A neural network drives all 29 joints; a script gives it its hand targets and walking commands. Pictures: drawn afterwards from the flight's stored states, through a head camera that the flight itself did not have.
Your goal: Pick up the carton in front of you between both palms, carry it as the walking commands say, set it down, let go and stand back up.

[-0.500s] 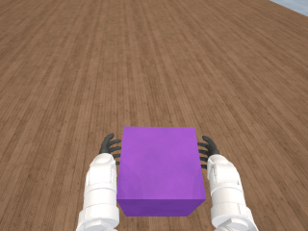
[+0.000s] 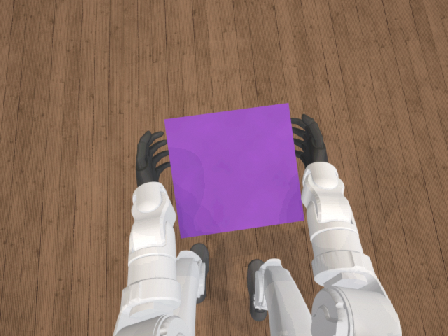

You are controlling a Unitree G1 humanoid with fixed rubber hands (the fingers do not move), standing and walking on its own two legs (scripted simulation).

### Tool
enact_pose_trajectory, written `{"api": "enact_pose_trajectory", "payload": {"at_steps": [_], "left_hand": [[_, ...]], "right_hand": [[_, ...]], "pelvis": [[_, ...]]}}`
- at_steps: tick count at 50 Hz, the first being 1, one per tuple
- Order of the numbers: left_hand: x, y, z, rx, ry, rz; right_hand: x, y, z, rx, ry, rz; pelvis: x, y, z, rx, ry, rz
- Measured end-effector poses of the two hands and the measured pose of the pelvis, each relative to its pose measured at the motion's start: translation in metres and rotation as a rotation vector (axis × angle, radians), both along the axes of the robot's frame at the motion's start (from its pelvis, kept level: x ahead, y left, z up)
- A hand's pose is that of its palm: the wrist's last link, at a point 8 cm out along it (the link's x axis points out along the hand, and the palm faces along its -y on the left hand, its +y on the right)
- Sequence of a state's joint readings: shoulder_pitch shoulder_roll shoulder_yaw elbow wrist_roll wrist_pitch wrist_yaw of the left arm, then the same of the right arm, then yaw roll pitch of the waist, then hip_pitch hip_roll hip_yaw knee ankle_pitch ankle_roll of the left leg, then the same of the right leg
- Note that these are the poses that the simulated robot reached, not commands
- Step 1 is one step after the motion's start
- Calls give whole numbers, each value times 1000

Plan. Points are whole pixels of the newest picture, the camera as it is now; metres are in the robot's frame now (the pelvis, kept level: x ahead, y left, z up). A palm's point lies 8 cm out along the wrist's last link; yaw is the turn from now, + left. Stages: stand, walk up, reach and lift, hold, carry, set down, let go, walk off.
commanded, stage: set down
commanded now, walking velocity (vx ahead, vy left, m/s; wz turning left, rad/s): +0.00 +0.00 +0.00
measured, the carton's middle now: (230, 170) +0.42 +0.02 -0.19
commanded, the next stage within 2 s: none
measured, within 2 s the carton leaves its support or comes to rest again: rests again in 1.96 s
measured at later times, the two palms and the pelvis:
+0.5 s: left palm (164, 174) +0.41 +0.17 -0.22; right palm (290, 154) +0.47 -0.12 -0.23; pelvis -0.03 -0.02 -0.14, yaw -1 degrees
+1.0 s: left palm (170, 183) +0.41 +0.18 -0.38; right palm (269, 155) +0.51 -0.10 -0.38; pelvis -0.05 -0.01 -0.25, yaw +0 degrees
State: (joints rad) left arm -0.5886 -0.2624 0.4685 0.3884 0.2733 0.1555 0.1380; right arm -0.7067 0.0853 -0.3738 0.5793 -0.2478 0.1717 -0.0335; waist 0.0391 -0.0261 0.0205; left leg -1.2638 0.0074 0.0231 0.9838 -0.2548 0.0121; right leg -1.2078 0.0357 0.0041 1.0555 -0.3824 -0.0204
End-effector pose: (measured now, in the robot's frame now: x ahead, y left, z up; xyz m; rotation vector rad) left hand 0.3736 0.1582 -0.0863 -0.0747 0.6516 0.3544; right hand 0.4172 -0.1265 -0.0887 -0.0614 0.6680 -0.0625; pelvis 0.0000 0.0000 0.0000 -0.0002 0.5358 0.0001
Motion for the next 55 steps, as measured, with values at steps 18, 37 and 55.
{"api": "enact_pose_trajectory", "payload": {"at_steps": [18, 37, 55], "left_hand": [[19, 11, -91, 4, 24, 27], [39, 8, -206, 19, 66, 45], [60, 22, -308, 26, 105, 67]], "right_hand": [[37, 11, -95, 26, 28, 76], [67, 10, -211, -6, 59, 125], [96, 23, -326, -49, 92, 233]], "pelvis": [[-19, -26, -98, 20, 208, -20], [-40, -15, -192, 41, 304, -50], [-49, -10, -263, 50, 282, -27]]}}
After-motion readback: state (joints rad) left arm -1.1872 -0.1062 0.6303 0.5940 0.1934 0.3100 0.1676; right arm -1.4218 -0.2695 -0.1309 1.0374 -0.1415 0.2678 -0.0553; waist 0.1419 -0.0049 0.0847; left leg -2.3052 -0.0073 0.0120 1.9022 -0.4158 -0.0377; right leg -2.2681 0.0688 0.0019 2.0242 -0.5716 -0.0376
